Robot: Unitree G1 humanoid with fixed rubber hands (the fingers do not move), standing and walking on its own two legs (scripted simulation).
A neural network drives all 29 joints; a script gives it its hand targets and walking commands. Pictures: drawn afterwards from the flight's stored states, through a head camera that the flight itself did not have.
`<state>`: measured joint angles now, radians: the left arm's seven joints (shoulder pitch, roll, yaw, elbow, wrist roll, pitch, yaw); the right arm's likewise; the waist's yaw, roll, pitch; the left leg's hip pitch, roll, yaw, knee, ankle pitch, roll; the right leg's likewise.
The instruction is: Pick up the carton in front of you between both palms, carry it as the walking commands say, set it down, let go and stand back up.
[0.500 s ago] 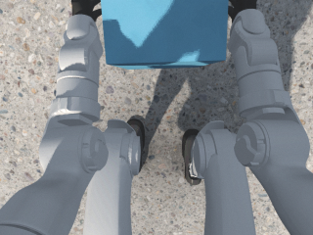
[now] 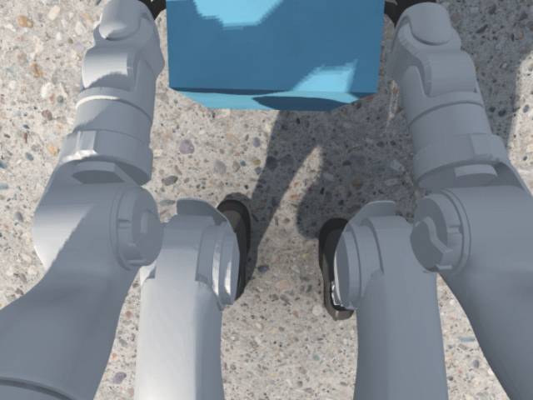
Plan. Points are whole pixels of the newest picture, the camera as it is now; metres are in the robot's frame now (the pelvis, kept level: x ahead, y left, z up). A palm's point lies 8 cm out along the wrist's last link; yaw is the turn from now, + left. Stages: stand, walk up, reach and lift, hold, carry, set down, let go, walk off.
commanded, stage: set down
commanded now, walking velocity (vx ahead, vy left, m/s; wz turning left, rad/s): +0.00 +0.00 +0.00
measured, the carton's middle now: (272, 23) +0.54 +0.04 -0.23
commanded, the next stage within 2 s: let go in 2.00 s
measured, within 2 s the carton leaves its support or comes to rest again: rests again in 0.14 s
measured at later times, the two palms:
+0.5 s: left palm (133, 8) +0.53 +0.20 -0.17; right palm (407, 7) +0.54 -0.11 -0.17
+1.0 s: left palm (114, 18) +0.52 +0.23 -0.18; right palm (454, 4) +0.55 -0.17 -0.17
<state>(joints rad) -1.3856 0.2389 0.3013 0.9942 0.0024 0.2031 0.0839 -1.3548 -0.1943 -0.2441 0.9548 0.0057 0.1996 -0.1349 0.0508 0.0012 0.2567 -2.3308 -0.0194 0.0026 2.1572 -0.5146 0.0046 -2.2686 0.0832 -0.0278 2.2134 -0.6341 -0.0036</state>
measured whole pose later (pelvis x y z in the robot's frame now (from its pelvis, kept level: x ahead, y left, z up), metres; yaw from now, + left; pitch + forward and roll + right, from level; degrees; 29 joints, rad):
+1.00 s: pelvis -0.01 +0.00 -0.01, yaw +0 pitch +33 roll +0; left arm -1.43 0.41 0.16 1.14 -0.22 0.03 0.09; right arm -1.43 -0.40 -0.03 1.07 0.25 0.08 -0.10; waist 0.03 -0.01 0.43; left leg -2.26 -0.01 0.02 2.21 -0.53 0.01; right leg -2.20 0.09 -0.02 2.27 -0.65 0.00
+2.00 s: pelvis +0.03 +0.01 +0.24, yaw +1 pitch +47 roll -1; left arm -1.07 0.26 0.31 0.85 -0.02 0.14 0.02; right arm -1.10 -0.28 -0.27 0.88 0.03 0.14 -0.01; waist 0.03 -0.01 -0.09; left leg -1.73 -0.04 -0.02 1.25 -0.34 0.01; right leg -1.68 0.07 0.02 1.28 -0.42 0.01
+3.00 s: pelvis +0.12 +0.00 +0.41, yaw +2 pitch -1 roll +1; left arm 0.24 0.22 0.05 0.42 0.00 0.07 -0.07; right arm 0.23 -0.21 -0.05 0.44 0.00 0.07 0.07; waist 0.00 -0.02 0.06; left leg -0.19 -0.04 -0.04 0.43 -0.22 0.01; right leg -0.14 0.04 0.05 0.44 -0.29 -0.02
